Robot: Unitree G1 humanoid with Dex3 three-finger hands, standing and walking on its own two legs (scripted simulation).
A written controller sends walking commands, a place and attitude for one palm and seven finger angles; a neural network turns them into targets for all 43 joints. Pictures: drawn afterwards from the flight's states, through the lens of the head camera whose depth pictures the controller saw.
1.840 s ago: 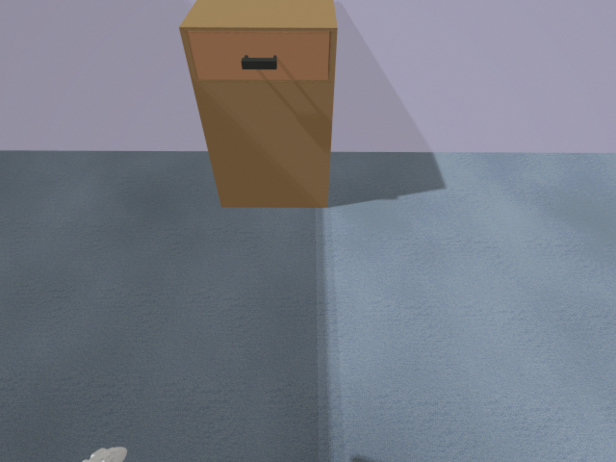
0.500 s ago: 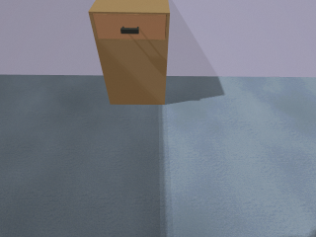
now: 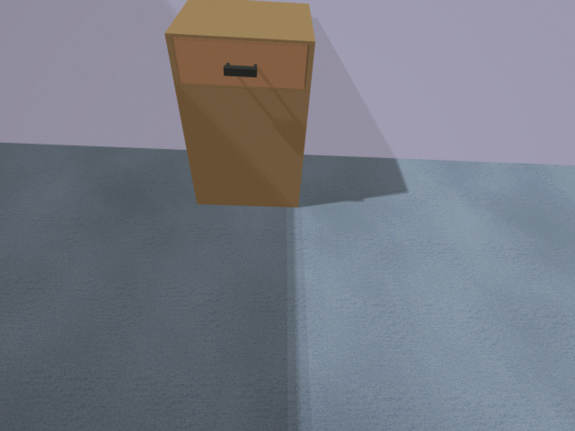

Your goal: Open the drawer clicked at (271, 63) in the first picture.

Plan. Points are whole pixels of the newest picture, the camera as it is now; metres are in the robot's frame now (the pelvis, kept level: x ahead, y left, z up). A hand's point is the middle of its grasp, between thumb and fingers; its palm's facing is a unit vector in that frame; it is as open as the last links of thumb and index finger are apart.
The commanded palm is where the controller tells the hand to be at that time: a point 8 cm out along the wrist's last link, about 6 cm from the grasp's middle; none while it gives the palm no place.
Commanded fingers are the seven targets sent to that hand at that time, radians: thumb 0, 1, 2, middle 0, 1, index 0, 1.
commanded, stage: walk to a spot facing it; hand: left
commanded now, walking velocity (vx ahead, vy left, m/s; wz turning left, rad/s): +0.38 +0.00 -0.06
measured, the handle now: (241, 68) +1.25 +0.25 -0.05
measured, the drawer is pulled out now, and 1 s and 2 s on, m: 0.00 0.00 0.00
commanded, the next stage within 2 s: take the last steps up to it in 0.70 s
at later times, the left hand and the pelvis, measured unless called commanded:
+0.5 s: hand (224, 354) +0.29 +0.13 -0.17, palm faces -0.04 -0.98 -0.22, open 7.3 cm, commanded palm none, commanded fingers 0.00 0.90 0.90 -0.20 -0.30 -0.20 -0.30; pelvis +0.18 -0.05 -0.01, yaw -1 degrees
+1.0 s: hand (205, 344) +0.31 +0.17 -0.18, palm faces +0.13 -0.98 -0.13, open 7.4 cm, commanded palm none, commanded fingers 0.00 0.90 0.90 -0.20 -0.30 -0.20 -0.30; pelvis +0.37 +0.01 +0.01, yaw +3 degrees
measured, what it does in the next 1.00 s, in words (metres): walks ahead: right foot, then left foot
